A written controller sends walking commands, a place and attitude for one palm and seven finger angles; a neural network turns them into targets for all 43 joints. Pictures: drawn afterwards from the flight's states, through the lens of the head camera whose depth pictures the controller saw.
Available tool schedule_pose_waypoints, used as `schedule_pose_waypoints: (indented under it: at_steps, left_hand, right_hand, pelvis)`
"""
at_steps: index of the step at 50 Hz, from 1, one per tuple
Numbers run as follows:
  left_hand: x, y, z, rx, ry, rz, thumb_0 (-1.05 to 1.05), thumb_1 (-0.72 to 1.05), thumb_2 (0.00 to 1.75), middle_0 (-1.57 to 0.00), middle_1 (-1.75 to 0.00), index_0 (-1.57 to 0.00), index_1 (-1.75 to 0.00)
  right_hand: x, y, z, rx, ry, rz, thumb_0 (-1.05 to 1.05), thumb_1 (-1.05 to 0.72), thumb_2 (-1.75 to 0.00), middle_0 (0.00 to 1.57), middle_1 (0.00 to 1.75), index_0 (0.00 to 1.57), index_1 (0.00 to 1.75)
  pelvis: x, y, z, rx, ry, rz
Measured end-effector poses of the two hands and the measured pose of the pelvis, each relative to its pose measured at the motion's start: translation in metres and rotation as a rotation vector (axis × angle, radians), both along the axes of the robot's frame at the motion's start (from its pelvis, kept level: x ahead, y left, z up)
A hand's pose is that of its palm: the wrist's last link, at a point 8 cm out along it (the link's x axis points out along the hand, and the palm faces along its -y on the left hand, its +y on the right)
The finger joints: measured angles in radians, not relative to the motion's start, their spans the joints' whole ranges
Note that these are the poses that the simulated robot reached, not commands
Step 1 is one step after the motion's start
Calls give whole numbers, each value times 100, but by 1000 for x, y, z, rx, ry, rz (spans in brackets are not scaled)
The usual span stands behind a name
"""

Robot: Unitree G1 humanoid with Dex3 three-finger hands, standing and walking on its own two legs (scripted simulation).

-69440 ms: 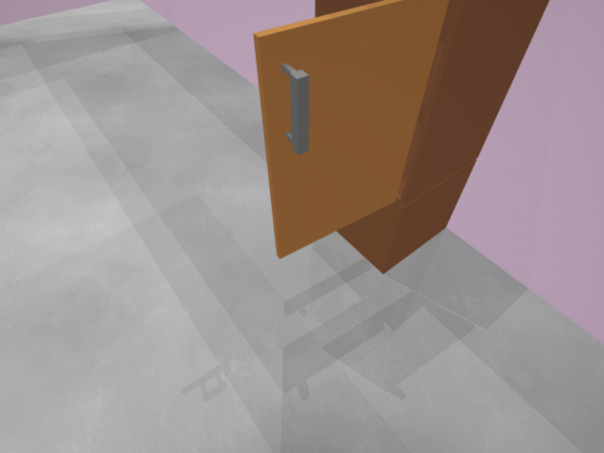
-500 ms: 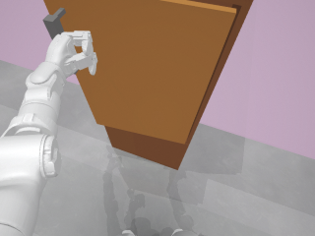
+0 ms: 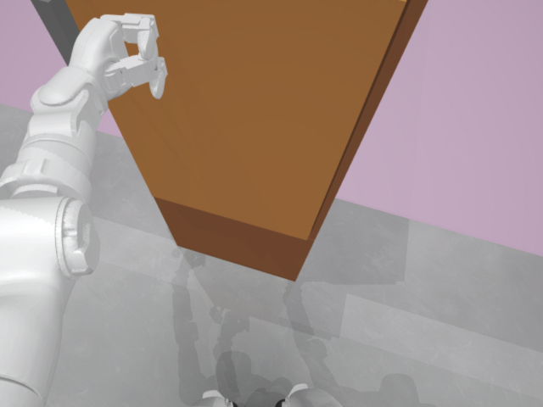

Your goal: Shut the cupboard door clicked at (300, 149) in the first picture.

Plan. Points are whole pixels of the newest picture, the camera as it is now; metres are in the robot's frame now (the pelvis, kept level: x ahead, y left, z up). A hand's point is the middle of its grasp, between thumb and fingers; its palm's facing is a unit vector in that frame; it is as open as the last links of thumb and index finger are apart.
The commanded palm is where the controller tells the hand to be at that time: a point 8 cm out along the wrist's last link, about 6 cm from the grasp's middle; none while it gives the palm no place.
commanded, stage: push the door shut along its arc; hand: left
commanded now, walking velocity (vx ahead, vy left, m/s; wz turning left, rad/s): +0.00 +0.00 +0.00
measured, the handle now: (85, 46) +0.59 +0.19 +0.15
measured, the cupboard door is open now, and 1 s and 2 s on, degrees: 1 0 0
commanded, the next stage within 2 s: pull the fist back off the door in 0.10 s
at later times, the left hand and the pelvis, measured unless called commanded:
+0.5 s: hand (178, 70) +0.53 +0.07 +0.16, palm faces +0.05 -1.00 -0.04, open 2.9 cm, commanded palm +0.50 +0.11 +0.16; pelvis -0.02 -0.02 -0.01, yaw +2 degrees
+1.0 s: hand (173, 111) +0.46 +0.07 +0.15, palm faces +0.02 -1.00 -0.01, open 3.1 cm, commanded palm +0.43 +0.12 +0.16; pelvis -0.01 -0.03 +0.02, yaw -1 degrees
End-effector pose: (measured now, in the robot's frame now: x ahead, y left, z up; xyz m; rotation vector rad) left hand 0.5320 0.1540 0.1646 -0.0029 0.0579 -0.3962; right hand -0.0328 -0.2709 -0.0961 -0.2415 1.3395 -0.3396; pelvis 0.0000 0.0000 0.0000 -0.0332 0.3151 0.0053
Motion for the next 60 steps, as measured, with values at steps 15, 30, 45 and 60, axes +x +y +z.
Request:
schedule_pose_waypoints:
  at_steps: [15, 30, 45, 60]
  left_hand:
    - [-1, -2, -5, -59, 26, 165, -2, 77, 96, -130, -150, -130, -150]
    - [-30, -47, -3, 14, -5, 412, 0, 88, 92, -130, -150, -130, -150]
    - [-68, -29, -22, 7, -34, 429, 1, 90, 90, -130, -150, -130, -150]
    - [-93, -26, -5, -2, -32, 418, 2, 90, 90, -131, -150, -130, -150]
  right_hand:
    - [29, -14, -8, 10, -18, 98, 0, -90, -90, 21, 30, 20, 30]
    - [11, 12, -16, 174, -118, 58, 0, -90, -90, 21, 30, 20, 30]
    - [-6, -20, -1, 130, -85, 13, 1, -91, -90, 20, 30, 20, 30]
    - [120, -14, 14, 119, -388, 148, 1, -91, -90, 20, 30, 20, 30]
  pelvis:
    - [-4, -8, -6, -8, 32, 39]
    - [-17, -19, 1, 12, -29, -2]
    - [-12, -31, 13, 27, -106, -30]
    - [-10, -29, 19, 32, -168, 0]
